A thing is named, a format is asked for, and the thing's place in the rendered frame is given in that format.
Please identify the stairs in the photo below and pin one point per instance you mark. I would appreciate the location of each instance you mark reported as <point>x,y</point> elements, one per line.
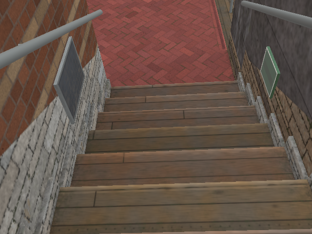
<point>182,158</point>
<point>225,18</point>

